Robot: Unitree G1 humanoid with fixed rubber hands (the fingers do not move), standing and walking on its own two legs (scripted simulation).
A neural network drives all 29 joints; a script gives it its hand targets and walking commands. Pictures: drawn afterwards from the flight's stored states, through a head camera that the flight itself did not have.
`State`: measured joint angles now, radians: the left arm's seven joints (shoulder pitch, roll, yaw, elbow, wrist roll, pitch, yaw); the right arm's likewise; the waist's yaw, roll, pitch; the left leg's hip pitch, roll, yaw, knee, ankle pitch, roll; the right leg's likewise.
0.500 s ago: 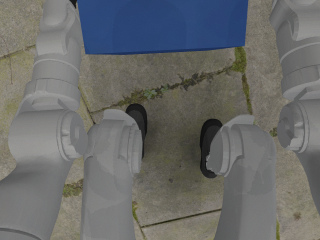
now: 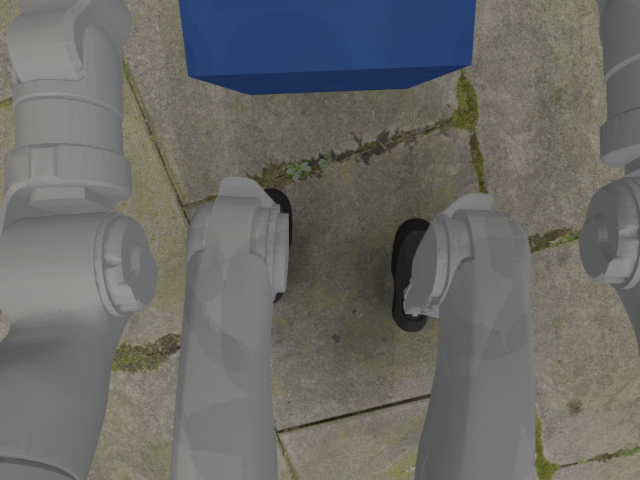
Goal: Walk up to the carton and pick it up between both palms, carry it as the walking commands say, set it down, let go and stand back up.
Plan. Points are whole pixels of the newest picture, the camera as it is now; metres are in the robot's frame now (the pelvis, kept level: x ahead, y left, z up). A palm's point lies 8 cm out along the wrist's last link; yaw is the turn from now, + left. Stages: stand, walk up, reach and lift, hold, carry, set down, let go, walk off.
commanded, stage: set down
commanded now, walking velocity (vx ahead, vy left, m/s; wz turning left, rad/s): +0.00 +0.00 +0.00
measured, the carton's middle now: out of the picture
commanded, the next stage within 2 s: let go in 0.88 s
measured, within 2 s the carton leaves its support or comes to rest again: neither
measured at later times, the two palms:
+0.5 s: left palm out of the picture +0.53 +0.25 +0.02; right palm out of the picture +0.59 -0.16 +0.03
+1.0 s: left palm out of the picture +0.52 +0.27 +0.14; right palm out of the picture +0.60 -0.14 +0.15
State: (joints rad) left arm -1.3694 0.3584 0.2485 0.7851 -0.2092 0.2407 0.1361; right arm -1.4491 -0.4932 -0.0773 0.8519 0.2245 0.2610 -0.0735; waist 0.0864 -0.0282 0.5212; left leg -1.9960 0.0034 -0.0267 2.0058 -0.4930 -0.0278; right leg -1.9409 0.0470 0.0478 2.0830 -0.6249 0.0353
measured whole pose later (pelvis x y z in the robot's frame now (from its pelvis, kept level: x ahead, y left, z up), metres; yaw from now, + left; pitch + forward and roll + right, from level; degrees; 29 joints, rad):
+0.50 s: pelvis +0.00 +0.00 +0.12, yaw +0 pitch +26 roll +0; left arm -1.33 0.36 0.25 0.66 -0.21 0.37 0.14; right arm -1.45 -0.52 -0.08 0.81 0.20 0.37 -0.06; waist 0.09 -0.02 0.52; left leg -1.63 0.00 -0.02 1.59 -0.41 -0.03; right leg -1.58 0.03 0.04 1.65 -0.52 0.04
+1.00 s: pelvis +0.03 +0.00 +0.22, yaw +0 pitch +32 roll +0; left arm -1.15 0.35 0.29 0.73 -0.08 0.29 0.03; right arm -1.36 -0.40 -0.16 0.89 0.00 0.31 0.00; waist 0.09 -0.02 0.26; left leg -1.42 0.00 -0.02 1.12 -0.26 -0.03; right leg -1.38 0.02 0.04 1.18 -0.36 0.04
